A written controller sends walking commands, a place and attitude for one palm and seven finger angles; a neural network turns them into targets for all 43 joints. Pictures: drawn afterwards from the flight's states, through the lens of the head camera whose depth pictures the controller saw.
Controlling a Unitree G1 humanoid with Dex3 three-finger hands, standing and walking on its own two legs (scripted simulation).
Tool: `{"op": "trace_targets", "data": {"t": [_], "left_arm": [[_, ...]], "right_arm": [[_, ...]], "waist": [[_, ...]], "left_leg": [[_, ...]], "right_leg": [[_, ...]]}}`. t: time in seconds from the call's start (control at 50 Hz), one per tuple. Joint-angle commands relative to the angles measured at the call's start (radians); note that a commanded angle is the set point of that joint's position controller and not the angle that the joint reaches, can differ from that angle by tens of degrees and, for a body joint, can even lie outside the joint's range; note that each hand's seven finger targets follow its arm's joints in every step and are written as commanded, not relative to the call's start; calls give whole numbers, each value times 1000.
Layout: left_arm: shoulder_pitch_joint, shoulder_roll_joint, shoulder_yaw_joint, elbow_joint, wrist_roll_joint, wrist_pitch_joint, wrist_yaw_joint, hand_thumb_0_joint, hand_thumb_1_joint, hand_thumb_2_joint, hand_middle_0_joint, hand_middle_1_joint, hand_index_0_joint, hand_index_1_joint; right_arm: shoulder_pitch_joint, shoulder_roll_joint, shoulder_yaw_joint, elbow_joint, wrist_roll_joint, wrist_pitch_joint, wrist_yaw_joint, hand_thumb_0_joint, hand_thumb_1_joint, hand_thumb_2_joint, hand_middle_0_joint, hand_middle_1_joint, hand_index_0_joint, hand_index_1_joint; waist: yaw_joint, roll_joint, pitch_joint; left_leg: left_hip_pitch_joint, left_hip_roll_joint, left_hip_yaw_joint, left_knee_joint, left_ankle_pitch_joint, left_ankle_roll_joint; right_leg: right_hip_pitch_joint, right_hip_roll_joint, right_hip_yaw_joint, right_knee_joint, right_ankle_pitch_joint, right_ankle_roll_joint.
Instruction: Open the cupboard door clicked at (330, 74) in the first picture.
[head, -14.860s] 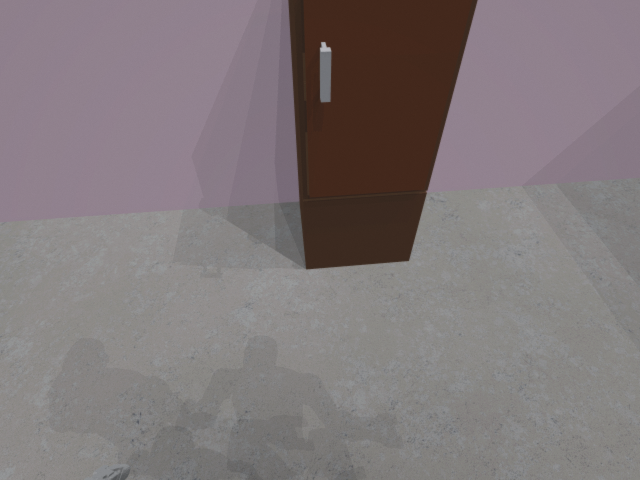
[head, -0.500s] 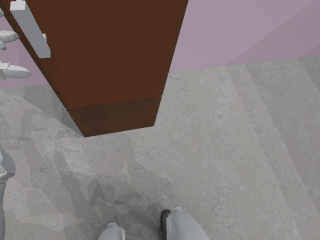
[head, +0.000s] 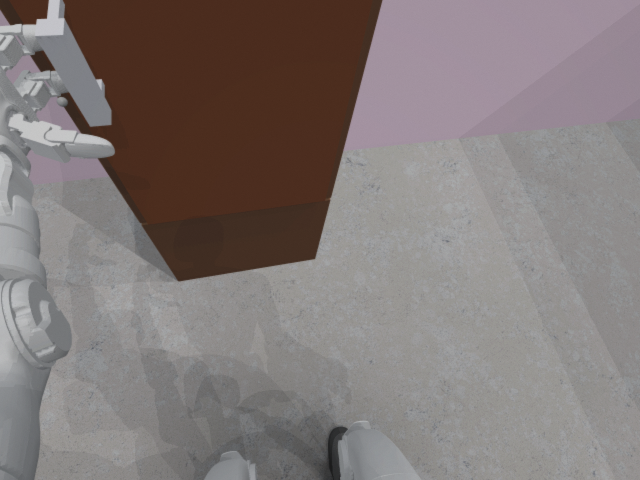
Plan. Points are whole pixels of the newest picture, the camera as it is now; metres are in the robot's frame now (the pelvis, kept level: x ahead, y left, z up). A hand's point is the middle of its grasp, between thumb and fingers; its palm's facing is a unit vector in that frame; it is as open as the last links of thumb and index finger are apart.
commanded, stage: slide the fingers in behind the handle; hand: left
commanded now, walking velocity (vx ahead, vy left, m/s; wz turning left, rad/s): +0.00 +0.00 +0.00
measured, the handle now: (79, 64) +0.58 +0.22 +0.11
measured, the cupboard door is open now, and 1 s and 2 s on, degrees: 0 0 5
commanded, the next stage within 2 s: close the thumb around the handle in 0.78 s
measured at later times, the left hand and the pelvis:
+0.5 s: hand (99, 99) +0.53 +0.20 +0.10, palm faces +0.08 -1.00 +0.00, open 14.0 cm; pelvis +0.00 -0.01 +0.00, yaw +0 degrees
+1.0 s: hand (89, 100) +0.53 +0.21 +0.11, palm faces +0.08 -1.00 +0.00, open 13.7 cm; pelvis +0.00 -0.01 +0.00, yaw +0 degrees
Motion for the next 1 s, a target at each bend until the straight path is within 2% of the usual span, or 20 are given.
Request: {"op": "trace_targets", "data": {"t": [0.0,0.04,0.06,0.12,0.18,0.24,0.28,0.32,0.34,0.38,0.44,0.5,0.56,0.6,0.66,0.72,0.82,0.86,0.94,0.98], "left_arm": [[-456,253,-2,-220,-5,-71,14,0,-500,300,-300,-1200,-300,-1200],[-485,266,-2,-217,2,-73,17,0,-500,300,-300,-1200,-300,-1200],[-487,246,-15,-232,3,-75,15,0,-500,300,-300,-1200,-300,-1200],[-475,187,-44,-231,-15,-76,9,0,-500,300,-300,-1200,-300,-1200],[-470,191,-27,-207,-27,-68,15,0,-500,300,-300,-1200,-300,-1200],[-474,228,2,-233,-13,-75,37,0,-500,300,-300,-1200,-300,-1200],[-445,192,-26,-267,-1,-85,48,0,-500,300,-300,-1200,-300,-1200],[-461,142,-53,-268,-11,-90,52,0,-500,300,-300,-1200,-300,-1200],[-448,186,-12,-259,-15,-88,58,0,-500,300,-300,-1200,-300,-1200],[-470,149,-42,-258,-16,-83,63,0,-500,300,-300,-1200,-300,-1200],[-445,215,5,-235,7,-87,86,0,-500,300,-300,-1200,-300,-1200],[-448,221,2,-196,17,-83,101,0,-500,300,-300,-1200,-300,-1200],[-459,259,28,-224,22,-106,98,0,-500,300,-300,-1200,-300,-1200],[-438,218,-2,-212,13,-107,83,0,-500,300,-300,-1200,-300,-1200],[-446,257,30,-219,3,-110,69,0,-500,300,-300,-1200,-300,-1200],[-448,225,-2,-196,2,-98,55,0,-500,300,-300,-1200,-300,-1200],[-466,225,2,-227,-15,-102,47,0,-500,300,-300,-1200,-300,-1200],[-458,177,-31,-221,-11,-100,48,0,-500,300,-300,-1200,-300,-1200],[-464,180,-22,-228,-15,-97,60,0,-276,396,-316,-1224,-316,-1224],[-448,184,-12,-202,-12,-90,70,0,-164,444,-324,-1236,-324,-1236]], "right_arm": [[206,-194,-70,-27,-2,-9,-9,0,-900,-900,200,300,200,300],[213,-195,-69,-20,-2,-10,-11,0,-900,-900,200,300,200,300],[213,-191,-71,-19,-3,-13,-11,0,-900,-900,200,300,200,300],[218,-189,-73,-14,-3,-17,-10,0,-900,-900,200,300,200,300],[215,-191,-74,-6,-2,-17,-11,0,-900,-900,200,300,200,300],[220,-189,-73,-10,-7,-20,-8,0,-900,-900,200,300,200,300],[214,-181,-77,-17,-7,-21,-3,0,-900,-900,200,300,200,300],[218,-181,-81,-11,-7,-22,1,0,-900,-900,200,300,200,300],[217,-185,-82,-9,-5,-20,-1,0,-900,-900,200,300,200,300],[207,-180,-80,-9,-4,-23,0,0,-900,-900,200,300,200,300],[208,-182,-77,-14,-6,-23,-1,0,-900,-900,200,300,200,300],[205,-185,-74,-18,-4,-26,-1,0,-900,-900,200,300,200,300],[206,-185,-76,-23,-5,-32,-4,0,-900,-900,200,300,200,300],[197,-182,-74,-27,-1,-34,-3,0,-900,-900,200,300,200,300],[204,-189,-77,-22,-1,-34,-8,0,-900,-900,200,300,200,300],[202,-189,-74,-18,1,-34,-10,0,-900,-900,200,300,200,300],[212,-193,-77,-11,-2,-37,-12,0,-900,-900,200,300,200,300],[210,-187,-78,-7,-3,-37,-10,0,-900,-900,200,300,200,300],[210,-193,-81,-2,-5,-35,-8,0,-900,-900,200,300,200,300],[214,-193,-80,-2,-7,-34,-6,0,-900,-900,200,300,200,300]], "waist": [[-17,142,-466],[-25,146,-473],[-22,182,-490],[-30,167,-493],[-27,137,-483],[-11,166,-506],[-2,180,-523],[-19,155,-500],[-6,144,-508],[-13,155,-486],[6,157,-483],[-8,90,-432],[4,116,-507],[-2,113,-488],[6,115,-508],[-9,122,-463],[-8,130,-505],[-13,145,-499],[-10,156,-485],[-8,122,-466]], "left_leg": [[249,-29,-37,-89,552,1],[251,-30,-40,-89,548,3],[277,-30,-40,-88,570,-1],[301,-28,-42,-85,597,-1],[267,-32,-38,-89,549,2],[267,-33,-37,-91,573,-1],[288,-33,-33,-90,606,-2],[306,-30,-38,-89,613,0],[283,-31,-33,-92,594,-1],[276,-35,-33,-103,566,-2],[251,-39,-27,-104,550,1],[179,-43,-17,-112,476,9],[206,-44,-14,-106,501,9],[201,-44,-10,-108,490,8],[208,-43,-13,-109,501,8],[199,-43,-13,-108,475,10],[236,-40,-24,-105,504,6],[266,-37,-28,-104,527,1],[288,-34,-34,-105,538,-3],[260,-35,-34,-107,524,-1]], "right_leg": [[316,50,14,-4,385,-39],[315,48,16,-4,386,-39],[309,47,15,-4,390,-40],[301,51,11,-7,400,-42],[314,51,13,-11,388,-40],[337,48,15,-1,414,-43],[343,46,15,0,432,-43],[323,50,11,-8,427,-44],[349,49,15,-9,432,-42],[343,47,12,-11,415,-41],[359,45,19,-6,413,-43],[384,42,28,-14,400,-36],[414,40,36,-6,425,-38],[403,41,34,-9,418,-37],[415,41,36,-8,429,-38],[381,40,34,-15,401,-38],[375,43,29,-11,402,-41],[337,44,21,-11,390,-39],[306,45,15,-16,364,-39],[318,46,14,-16,366,-39]]}}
